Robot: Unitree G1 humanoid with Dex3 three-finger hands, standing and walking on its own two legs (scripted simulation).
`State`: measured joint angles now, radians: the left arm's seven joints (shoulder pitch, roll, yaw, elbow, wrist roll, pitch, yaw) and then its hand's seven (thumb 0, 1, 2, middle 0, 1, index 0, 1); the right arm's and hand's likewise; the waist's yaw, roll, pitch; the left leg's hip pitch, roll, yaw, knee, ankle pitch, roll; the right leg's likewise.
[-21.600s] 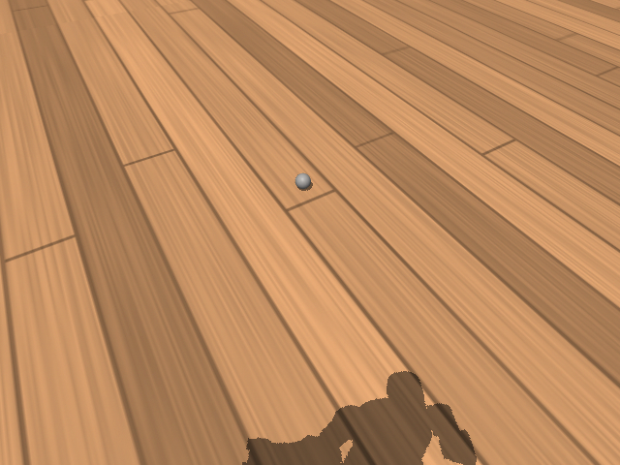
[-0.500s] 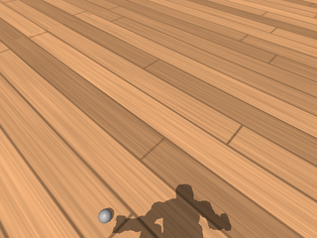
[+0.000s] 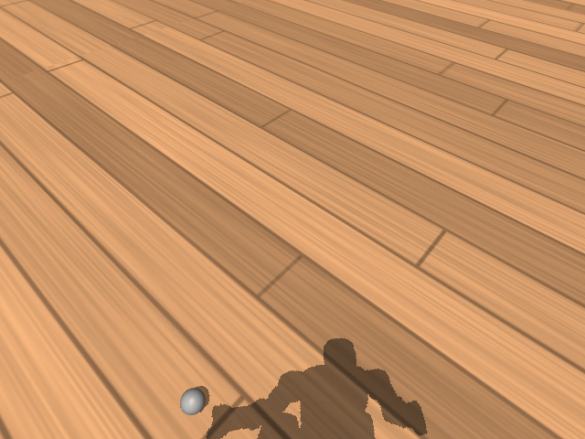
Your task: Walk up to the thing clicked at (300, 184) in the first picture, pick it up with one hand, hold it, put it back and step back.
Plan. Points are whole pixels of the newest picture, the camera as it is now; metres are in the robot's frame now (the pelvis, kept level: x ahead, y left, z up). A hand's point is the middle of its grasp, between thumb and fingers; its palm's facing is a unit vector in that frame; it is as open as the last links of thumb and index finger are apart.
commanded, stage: walk up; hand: left
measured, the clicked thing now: (192, 401) +0.39 +0.30 -0.74
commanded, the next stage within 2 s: stand in 0.20 s
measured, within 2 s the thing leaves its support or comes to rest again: neither
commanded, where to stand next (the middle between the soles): +0.05 -0.02 m, yaw +4 degrees
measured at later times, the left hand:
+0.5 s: hand out of the picture +0.08 +0.25 -0.16, palm faces -0.03 -0.94 -0.34, open 7.4 cm
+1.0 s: hand out of the picture +0.06 +0.26 -0.16, palm faces -0.04 -0.94 -0.33, open 7.4 cm
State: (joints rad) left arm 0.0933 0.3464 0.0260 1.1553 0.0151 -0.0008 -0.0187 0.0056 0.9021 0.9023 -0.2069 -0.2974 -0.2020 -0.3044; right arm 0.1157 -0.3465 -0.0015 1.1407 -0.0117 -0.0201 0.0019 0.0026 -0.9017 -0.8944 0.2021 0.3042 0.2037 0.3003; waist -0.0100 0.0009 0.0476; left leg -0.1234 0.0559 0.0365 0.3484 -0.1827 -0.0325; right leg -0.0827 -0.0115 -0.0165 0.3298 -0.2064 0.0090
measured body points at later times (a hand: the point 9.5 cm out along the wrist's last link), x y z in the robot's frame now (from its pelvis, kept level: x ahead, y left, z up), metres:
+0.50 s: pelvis +0.00 +0.00 +0.00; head +0.01 +0.00 +0.45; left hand +0.09 +0.30 -0.13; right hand +0.09 -0.30 -0.13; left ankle +0.00 +0.14 -0.75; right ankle -0.02 -0.12 -0.75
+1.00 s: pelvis -0.01 +0.00 +0.00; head +0.00 +0.01 +0.45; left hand +0.06 +0.31 -0.13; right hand +0.05 -0.30 -0.13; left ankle +0.00 +0.14 -0.75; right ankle -0.02 -0.12 -0.75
